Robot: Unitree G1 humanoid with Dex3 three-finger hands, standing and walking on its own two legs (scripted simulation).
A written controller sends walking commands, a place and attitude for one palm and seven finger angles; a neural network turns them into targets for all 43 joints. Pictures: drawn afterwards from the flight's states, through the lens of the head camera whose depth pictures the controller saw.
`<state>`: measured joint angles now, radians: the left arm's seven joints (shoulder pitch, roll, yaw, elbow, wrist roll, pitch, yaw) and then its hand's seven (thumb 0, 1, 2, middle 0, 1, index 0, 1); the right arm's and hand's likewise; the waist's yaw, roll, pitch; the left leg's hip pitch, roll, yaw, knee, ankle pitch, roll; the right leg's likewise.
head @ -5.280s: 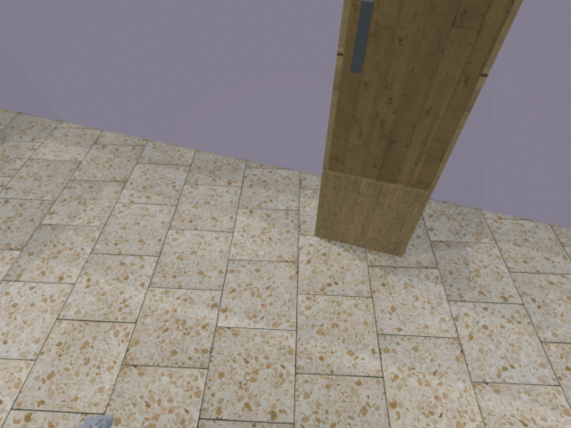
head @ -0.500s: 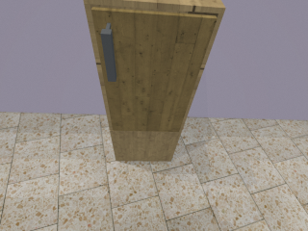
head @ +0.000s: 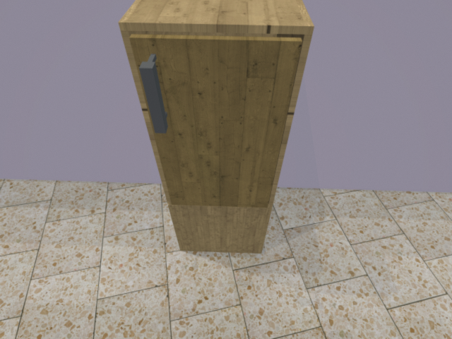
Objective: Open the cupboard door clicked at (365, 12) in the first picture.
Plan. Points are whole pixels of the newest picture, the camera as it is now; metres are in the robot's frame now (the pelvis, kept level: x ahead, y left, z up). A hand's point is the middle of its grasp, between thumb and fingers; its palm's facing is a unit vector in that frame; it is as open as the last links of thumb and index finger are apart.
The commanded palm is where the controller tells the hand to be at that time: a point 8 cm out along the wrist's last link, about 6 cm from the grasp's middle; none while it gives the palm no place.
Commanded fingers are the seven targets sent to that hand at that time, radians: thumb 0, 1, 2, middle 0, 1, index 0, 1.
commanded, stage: come to a stop and stand still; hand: left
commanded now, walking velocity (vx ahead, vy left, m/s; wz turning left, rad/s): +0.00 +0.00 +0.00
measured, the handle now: (157, 94) +0.58 +0.19 +0.13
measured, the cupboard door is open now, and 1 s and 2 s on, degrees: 0 0 0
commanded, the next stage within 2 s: look again from close up in 1.10 s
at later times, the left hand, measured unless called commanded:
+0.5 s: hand out of the picture -0.05 +0.17 -0.18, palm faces +0.04 -0.99 -0.15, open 7.4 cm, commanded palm none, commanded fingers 0.00 0.90 0.90 -0.20 -0.30 -0.20 -0.30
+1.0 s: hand out of the picture -0.02 +0.22 -0.17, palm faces +0.01 -0.98 -0.20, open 7.4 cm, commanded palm none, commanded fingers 0.00 0.90 0.90 -0.20 -0.30 -0.20 -0.30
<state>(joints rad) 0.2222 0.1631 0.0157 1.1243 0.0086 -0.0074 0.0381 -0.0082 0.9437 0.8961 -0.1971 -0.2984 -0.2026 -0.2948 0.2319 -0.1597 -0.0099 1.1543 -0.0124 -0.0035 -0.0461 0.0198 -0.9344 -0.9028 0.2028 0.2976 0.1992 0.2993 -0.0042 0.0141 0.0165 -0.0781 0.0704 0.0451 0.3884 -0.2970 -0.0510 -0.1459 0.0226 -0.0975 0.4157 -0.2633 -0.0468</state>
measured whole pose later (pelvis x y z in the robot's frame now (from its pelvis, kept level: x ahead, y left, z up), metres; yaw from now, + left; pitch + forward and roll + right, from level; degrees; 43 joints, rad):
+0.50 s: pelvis -0.02 +0.01 +0.00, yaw +0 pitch -1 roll +0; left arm 0.30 0.12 0.00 1.16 0.01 -0.01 0.03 0.00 0.91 0.90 -0.20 -0.30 -0.20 -0.29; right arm 0.31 -0.12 0.01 1.17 -0.01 -0.01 -0.04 0.01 -0.91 -0.90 0.20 0.30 0.20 0.30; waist 0.00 0.00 0.03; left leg -0.10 0.05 0.05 0.38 -0.26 -0.03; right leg -0.16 0.01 -0.09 0.38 -0.21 -0.03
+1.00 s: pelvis -0.03 +0.03 +0.00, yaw +0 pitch -2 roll +0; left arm 0.24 0.18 0.01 1.14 0.02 -0.01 0.02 0.00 0.91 0.90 -0.20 -0.30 -0.20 -0.29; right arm 0.26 -0.17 0.00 1.15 -0.01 -0.03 -0.03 0.01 -0.91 -0.90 0.20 0.30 0.20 0.30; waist 0.00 -0.01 0.04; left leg -0.10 0.02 0.07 0.37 -0.25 0.00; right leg -0.16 -0.03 -0.07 0.38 -0.20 0.00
